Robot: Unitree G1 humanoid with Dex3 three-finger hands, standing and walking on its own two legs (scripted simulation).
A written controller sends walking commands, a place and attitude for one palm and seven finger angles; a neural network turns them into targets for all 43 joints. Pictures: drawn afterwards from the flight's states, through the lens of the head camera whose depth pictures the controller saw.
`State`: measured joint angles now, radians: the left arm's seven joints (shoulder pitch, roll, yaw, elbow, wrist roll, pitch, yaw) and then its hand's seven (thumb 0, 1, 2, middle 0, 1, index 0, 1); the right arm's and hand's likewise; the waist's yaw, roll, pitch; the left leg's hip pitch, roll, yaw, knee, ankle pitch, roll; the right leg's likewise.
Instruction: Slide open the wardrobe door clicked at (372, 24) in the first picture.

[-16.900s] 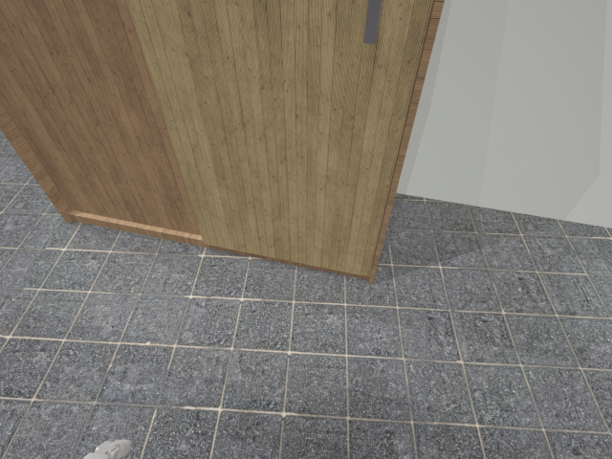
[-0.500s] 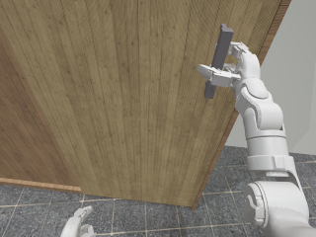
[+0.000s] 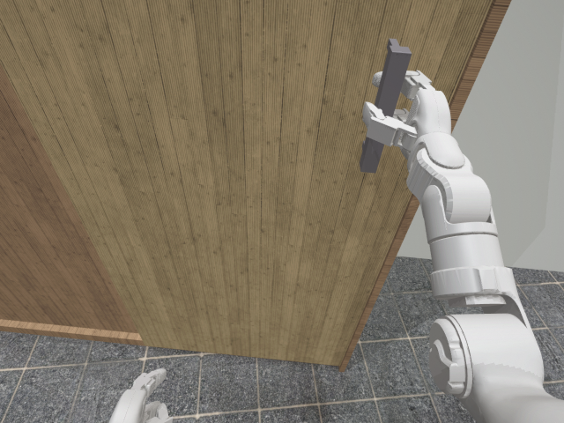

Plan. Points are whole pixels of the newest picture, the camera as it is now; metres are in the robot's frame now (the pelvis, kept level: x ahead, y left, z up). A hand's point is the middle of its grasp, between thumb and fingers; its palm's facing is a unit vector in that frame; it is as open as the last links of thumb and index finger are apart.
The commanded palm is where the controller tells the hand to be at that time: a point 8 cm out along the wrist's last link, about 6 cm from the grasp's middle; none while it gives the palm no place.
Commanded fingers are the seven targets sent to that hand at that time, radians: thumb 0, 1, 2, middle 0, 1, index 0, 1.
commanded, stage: grip the handle and tug to test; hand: right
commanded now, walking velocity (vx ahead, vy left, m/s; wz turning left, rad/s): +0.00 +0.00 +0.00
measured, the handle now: (379, 109) +0.49 -0.10 +0.25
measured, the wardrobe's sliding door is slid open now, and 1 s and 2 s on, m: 0.00 0.00 0.00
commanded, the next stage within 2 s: tug the door sideways, standing still in 0.46 s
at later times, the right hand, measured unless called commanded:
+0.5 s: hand (372, 123) +0.42 -0.08 +0.26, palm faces +0.01 +1.00 +0.02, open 6.4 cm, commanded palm +0.37 -0.13 +0.26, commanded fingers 0.00 -0.90 -0.90 0.45 1.40 0.45 1.40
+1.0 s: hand (368, 121) +0.43 -0.07 +0.26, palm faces +0.07 +1.00 -0.04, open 6.1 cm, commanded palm +0.40 -0.08 +0.26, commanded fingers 0.00 -0.90 -0.90 0.45 1.40 0.45 1.40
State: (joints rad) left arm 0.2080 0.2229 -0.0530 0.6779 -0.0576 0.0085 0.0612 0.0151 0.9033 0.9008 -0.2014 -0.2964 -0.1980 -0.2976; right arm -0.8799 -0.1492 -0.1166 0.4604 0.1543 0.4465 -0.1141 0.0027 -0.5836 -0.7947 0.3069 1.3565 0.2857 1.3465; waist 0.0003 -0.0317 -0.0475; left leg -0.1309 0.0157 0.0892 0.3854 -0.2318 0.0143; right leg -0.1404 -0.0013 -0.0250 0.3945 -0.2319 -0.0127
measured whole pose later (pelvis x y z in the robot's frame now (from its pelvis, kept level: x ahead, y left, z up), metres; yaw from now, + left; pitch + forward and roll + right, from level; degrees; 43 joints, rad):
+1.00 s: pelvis +0.02 +0.01 +0.00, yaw -2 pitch -1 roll +0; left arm 0.13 0.20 -0.04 0.66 -0.04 0.05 0.02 0.01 0.90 0.90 -0.20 -0.30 -0.20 -0.30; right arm -0.85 -0.07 -0.05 0.31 0.13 0.53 -0.18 -0.01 -0.71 -0.83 0.34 1.37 0.28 1.38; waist -0.03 -0.04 -0.05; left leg -0.13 0.03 0.12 0.44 -0.30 0.02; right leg -0.15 0.01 0.02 0.44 -0.28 -0.01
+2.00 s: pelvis +0.01 +0.07 -0.01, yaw -9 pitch +0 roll -1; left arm 0.17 0.20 0.03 0.73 -0.04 -0.05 0.06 0.02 0.90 0.90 -0.20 -0.30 -0.20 -0.30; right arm -0.94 -0.14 0.01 0.35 0.10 -0.08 -0.12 -0.06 -0.72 -0.85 0.45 1.40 0.19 1.37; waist -0.07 0.00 0.22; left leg -0.20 -0.02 0.13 0.57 -0.37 0.09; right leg -0.39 -0.02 -0.02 0.87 -0.45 0.00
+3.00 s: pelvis +0.17 +0.19 -0.01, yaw -13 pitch +1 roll +0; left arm 0.08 0.22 0.01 0.54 -0.05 -0.15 -0.04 0.02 0.90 0.90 -0.20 -0.30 -0.22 -0.31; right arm -0.29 -0.01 0.05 -0.56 -0.01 0.04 -0.16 -0.06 -0.67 -0.79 0.49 1.44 0.27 1.09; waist -0.11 -0.06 0.22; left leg -0.31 0.06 0.03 0.68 -0.29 0.01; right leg -0.37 -0.04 -0.03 0.85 -0.48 0.00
